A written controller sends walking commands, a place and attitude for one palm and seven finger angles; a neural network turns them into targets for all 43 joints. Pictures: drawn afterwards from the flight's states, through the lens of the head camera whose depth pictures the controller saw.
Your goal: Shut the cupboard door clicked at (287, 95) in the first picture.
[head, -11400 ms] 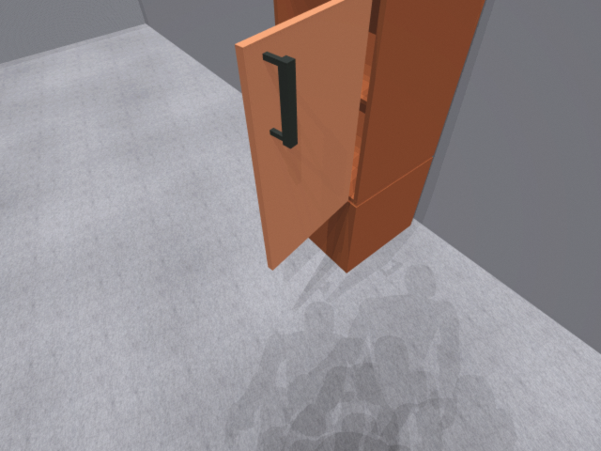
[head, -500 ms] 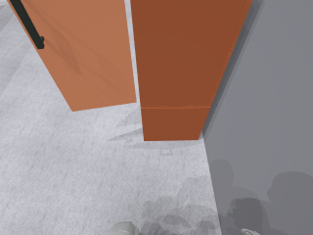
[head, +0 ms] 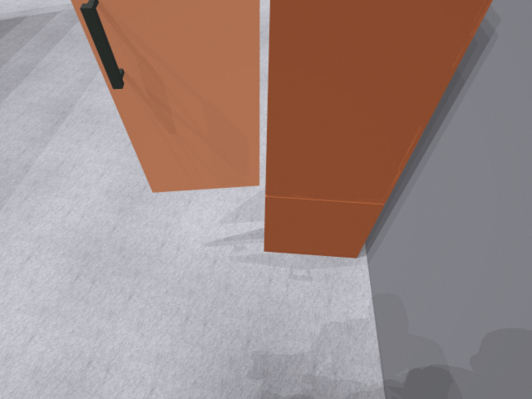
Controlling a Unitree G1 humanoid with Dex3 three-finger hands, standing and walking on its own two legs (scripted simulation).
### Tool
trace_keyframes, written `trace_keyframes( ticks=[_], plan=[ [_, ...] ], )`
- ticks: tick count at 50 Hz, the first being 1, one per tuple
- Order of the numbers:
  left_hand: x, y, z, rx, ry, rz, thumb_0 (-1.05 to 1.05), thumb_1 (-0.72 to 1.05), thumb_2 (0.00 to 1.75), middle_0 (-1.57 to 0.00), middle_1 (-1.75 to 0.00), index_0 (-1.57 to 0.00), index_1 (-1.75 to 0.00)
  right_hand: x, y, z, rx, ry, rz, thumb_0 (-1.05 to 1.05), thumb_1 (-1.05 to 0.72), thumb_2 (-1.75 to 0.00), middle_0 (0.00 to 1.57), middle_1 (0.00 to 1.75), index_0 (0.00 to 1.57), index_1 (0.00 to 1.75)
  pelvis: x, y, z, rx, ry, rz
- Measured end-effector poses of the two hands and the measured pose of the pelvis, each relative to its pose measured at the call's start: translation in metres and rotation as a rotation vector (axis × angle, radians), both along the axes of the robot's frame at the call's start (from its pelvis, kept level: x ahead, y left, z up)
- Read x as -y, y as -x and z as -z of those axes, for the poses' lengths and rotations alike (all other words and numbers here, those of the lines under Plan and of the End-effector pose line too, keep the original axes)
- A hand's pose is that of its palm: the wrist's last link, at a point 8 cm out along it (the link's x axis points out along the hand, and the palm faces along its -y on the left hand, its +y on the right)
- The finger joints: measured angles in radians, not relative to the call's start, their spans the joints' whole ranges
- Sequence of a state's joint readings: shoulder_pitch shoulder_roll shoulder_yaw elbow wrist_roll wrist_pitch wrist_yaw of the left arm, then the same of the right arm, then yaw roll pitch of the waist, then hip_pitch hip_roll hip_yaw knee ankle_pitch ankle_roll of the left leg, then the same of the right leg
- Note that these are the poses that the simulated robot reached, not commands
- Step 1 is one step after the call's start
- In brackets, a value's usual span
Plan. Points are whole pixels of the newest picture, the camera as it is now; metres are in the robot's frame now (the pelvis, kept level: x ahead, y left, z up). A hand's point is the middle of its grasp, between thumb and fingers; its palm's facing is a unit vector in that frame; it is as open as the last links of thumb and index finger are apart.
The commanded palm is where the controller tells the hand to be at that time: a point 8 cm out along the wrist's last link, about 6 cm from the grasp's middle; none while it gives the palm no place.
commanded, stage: take the last steps up to it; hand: left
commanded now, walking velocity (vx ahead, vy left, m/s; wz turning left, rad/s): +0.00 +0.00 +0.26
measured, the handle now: (106, 45) +0.70 +0.35 +0.15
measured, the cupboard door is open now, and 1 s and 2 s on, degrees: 100 100 100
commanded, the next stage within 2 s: come to a stop and stand still in 0.96 s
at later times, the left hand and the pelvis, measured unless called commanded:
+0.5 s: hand out of the picture -0.06 +0.17 -0.16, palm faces +0.26 -0.95 -0.20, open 7.3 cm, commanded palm none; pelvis +0.02 +0.00 +0.00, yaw +9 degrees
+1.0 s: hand (130, 333) +0.24 +0.27 -0.16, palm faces +0.10 -0.97 -0.22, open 7.3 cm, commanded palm none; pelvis +0.16 +0.07 +0.00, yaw +6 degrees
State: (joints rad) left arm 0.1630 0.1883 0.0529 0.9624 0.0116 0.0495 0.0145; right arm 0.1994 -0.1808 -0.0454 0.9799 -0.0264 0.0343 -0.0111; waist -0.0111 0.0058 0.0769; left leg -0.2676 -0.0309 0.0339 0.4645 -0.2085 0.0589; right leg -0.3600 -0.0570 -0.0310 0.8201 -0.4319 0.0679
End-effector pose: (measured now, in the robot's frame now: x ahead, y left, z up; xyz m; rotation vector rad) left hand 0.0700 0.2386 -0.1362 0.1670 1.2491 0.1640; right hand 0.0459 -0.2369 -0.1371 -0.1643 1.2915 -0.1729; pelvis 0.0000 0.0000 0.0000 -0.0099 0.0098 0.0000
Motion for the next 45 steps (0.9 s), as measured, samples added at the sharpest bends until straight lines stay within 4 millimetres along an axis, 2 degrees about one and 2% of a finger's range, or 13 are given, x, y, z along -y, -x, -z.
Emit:
trace_keyframes(
  ticks=[4,7,9,14,18,22,27,30,32,35,38,45],
  plan=[
    [0.022,-0.01,-0.001,0.054,-0.014,0.007,0.01,0.91,0.9,-0.2,-0.3,-0.2,-0.3,0.019,0.025,0.016,-0.061,-0.022,0.028,0.01,-0.91,-0.89,0.2,0.3,0.2,0.3,0.017,0.001,0.008,-0.002,-0.029,-0.017],
    [0.037,-0.005,-0.006,0.069,-0.021,0.004,0.01,0.91,0.9,-0.2,-0.3,-0.2,-0.3,0.03,0.036,0.021,-0.103,-0.036,0.034,0.01,-0.91,-0.9,0.2,0.3,0.2,0.3,0.026,0.003,0.007,0.012,-0.026,-0.042],
    [0.043,0.002,-0.01,0.072,-0.015,-0.013,0.01,0.91,0.9,-0.2,-0.3,-0.2,-0.3,0.034,0.038,0.019,-0.125,-0.039,0.023,0.01,-0.91,-0.9,0.2,0.3,0.2,0.3,0.03,0.003,0.003,0.02,-0.031,-0.06],
    [0.037,0.027,-0.017,0.074,-0.031,-0.093,0.0,0.94,0.9,-0.2,-0.3,-0.21,-0.3,0.038,0.029,0.013,-0.139,-0.043,-0.028,0.01,-0.91,-0.9,0.2,0.3,0.2,0.3,0.034,0.001,-0.003,0.028,-0.035,-0.107],
    [0.032,0.063,-0.015,0.007,-0.024,-0.156,0.0,0.93,0.9,-0.2,-0.3,-0.21,-0.3,0.032,0.004,0.008,-0.12,-0.043,-0.082,0.01,-0.91,-0.9,0.2,0.3,0.2,0.3,0.029,-0.005,-0.006,0.025,-0.038,-0.137],
    [0.029,0.108,-0.009,-0.109,0.01,-0.226,0.0,0.92,0.9,-0.2,-0.3,-0.2,-0.3,0.014,-0.036,0.002,-0.069,-0.037,-0.147,0.01,-0.91,-0.9,0.2,0.3,0.2,0.3,0.015,-0.015,-0.007,0.018,-0.038,-0.155],
    [0.02,0.159,0.002,-0.281,0.073,-0.307,0.01,0.91,0.9,-0.2,-0.3,-0.2,-0.3,-0.027,-0.1,-0.004,0.034,-0.022,-0.234,0.01,-0.91,-0.9,0.19,0.3,0.2,0.3,-0.015,-0.033,-0.001,0.011,-0.026,-0.168],
    [0.008,0.172,0.014,-0.373,0.11,-0.322,0.01,0.91,0.9,-0.2,-0.3,-0.2,-0.3,-0.054,-0.13,-0.001,0.115,-0.003,-0.255,0.01,-0.91,-0.9,0.2,0.3,0.2,0.3,-0.037,-0.045,0.011,0.013,-0.017,-0.161],
    [-0.002,0.164,0.016,-0.4,0.117,-0.304,0.01,0.91,0.9,-0.2,-0.3,-0.2,-0.3,-0.067,-0.136,-0.004,0.143,0.001,-0.246,0.01,-0.91,-0.9,0.2,0.3,0.2,0.3,-0.046,-0.052,0.011,0.019,-0.019,-0.148],
    [-0.022,0.125,0.014,-0.348,0.111,-0.273,0.01,0.91,0.9,-0.2,-0.3,-0.2,-0.3,-0.082,-0.129,-0.006,0.121,-0.005,-0.211,0.0,-0.91,-0.9,0.2,0.3,0.2,0.3,-0.058,-0.065,0.004,0.022,-0.018,-0.134],
    [-0.041,0.069,0.011,-0.242,0.095,-0.235,0.01,0.91,0.9,-0.2,-0.3,-0.2,-0.3,-0.08,-0.117,-0.009,0.079,0.017,-0.161,-0.01,-0.94,-0.89,0.2,0.3,0.2,0.3,-0.067,-0.079,-0.002,0.019,-0.02,-0.128],
    [-0.074,-0.069,0.002,-0.016,0.032,-0.143,0.02,0.94,0.9,-0.2,-0.3,-0.2,-0.3,-0.083,-0.072,-0.001,-0.131,-0.004,-0.084,0.0,-0.93,-0.9,0.2,0.3,0.2,0.3,-0.074,-0.119,-0.003,0.018,-0.03,-0.115]
  ],
)
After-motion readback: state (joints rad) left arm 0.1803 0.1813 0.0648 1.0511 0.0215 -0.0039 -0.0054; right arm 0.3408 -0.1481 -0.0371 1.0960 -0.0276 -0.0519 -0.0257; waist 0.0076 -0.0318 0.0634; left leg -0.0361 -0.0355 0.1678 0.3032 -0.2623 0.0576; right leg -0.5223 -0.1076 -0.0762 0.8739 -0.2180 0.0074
